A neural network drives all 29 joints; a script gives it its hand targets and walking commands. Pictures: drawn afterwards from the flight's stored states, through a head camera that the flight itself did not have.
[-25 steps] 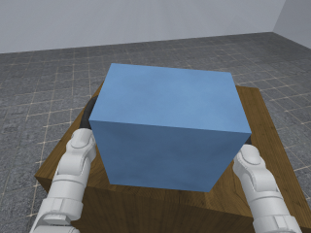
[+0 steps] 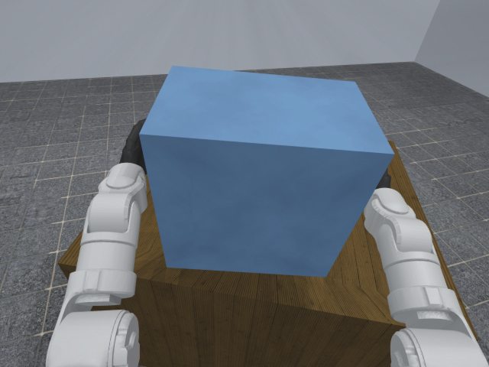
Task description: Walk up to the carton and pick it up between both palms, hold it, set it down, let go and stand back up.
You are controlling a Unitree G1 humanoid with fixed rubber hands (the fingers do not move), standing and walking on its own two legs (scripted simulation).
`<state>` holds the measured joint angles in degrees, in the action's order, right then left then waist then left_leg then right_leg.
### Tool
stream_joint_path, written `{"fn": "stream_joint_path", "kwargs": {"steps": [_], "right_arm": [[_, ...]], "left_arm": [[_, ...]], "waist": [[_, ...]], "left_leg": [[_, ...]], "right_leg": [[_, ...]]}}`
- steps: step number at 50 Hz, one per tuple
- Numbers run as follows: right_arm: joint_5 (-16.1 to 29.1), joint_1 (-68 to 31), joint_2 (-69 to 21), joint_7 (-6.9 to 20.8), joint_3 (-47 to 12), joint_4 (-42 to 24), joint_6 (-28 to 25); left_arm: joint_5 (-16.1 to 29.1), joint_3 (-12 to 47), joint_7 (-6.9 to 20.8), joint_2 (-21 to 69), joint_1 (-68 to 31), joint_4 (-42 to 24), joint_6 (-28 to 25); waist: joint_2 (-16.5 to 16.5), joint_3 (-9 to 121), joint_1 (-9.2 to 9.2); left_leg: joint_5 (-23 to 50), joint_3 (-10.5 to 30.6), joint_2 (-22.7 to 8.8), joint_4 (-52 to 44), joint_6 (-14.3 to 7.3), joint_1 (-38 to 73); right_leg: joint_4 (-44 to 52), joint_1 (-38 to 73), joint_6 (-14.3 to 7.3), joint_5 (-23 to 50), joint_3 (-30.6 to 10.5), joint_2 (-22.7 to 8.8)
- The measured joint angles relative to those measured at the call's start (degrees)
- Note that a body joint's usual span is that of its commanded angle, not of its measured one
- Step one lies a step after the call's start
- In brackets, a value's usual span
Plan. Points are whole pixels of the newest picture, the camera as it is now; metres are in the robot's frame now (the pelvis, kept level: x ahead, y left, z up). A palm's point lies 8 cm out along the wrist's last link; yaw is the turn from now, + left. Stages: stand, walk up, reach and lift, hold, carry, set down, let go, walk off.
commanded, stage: reach and lift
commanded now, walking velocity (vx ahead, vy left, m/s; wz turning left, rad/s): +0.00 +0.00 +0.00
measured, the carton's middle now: (255, 180) +0.40 +0.01 +0.15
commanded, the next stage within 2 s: hold in 1.22 s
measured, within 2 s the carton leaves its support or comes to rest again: neither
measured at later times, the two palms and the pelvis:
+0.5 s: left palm (133, 161) +0.39 +0.21 +0.18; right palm (370, 176) +0.40 -0.18 +0.18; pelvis -0.01 -0.01 +0.00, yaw -1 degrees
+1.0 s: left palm (130, 149) +0.38 +0.21 +0.21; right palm (378, 167) +0.39 -0.18 +0.20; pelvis -0.01 +0.00 +0.00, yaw -1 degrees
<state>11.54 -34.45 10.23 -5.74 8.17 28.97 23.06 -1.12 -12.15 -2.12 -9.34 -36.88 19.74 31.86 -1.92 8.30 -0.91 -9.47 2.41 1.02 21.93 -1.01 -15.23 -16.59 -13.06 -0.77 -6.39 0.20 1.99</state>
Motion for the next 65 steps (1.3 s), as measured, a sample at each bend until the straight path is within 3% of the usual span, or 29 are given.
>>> {"fn": "stream_joint_path", "kwargs": {"steps": [15,26,37,43,49,58,65], "right_arm": [[-0.14,-9.93,2.91,1.53,-0.81,10.47,1.11],[3.39,-7.39,2.98,-1.05,-3.65,3.58,3.04],[4.62,-5.62,2.75,-2.22,-2.77,-3.13,6.88],[4.09,-7.37,2.61,-2.0,-1.68,-2.19,8.06],[2.73,-10.84,2.77,-0.37,-0.1,2.98,7.71],[3.01,-13.88,3.55,-0.19,-0.84,7.76,7.19],[4.11,-13.99,4.39,-0.52,-2.39,7.61,7.69]], "left_arm": [[-0.88,-2.77,-0.7,-0.08,-7.26,7.49,1.53],[2.43,-0.13,-1.17,-2.9,-3.95,0.83,3.51],[2.51,-0.65,-1.07,-2.68,-2.75,-5.3,7.29],[2.27,-1.3,-0.94,-2.69,-4.62,-3.96,8.05],[0.94,-2.31,-0.97,-2.25,-8.49,0.54,8.45],[0.81,-2.15,-1.0,-2.99,-10.65,4.5,7.97],[1.68,-0.98,-1.37,-3.85,-10.73,4.16,8.91]], "waist": [[0.66,1.68,1.73],[0.4,2.37,0.84],[0.35,1.99,0.1],[0.46,2.6,-0.09],[0.49,2.99,0.33],[0.7,3.56,0.85],[0.59,3.99,1.08]], "left_leg": [[1.09,-1.55,-0.75,-0.65,0.06,-2.54],[0.18,0.48,-1.44,1.96,0.92,-6.9],[-0.45,1.13,-1.49,3.69,0.98,-8.18],[-0.35,0.9,-1.31,3.89,0.79,-8.29],[0.04,0.43,-1.15,3.42,0.57,-7.85],[0.16,0.19,-1.18,3.14,0.5,-7.25],[0.12,0.64,-1.36,3.62,0.71,-8.09]], "right_leg": [[0.63,-3.13,-0.09,1.75,-1.72,0.73],[0.96,-5.65,-0.67,1.88,-0.03,1.62],[-0.09,-6.5,-0.65,1.49,0.24,1.87],[-0.67,-6.85,-0.49,1.44,-0.13,1.73],[-0.68,-6.77,-0.34,1.72,-0.7,1.57],[-0.25,-6.18,-0.27,2.04,-1.13,1.64],[-0.11,-6.64,-0.41,2.23,-0.85,1.9]]}}
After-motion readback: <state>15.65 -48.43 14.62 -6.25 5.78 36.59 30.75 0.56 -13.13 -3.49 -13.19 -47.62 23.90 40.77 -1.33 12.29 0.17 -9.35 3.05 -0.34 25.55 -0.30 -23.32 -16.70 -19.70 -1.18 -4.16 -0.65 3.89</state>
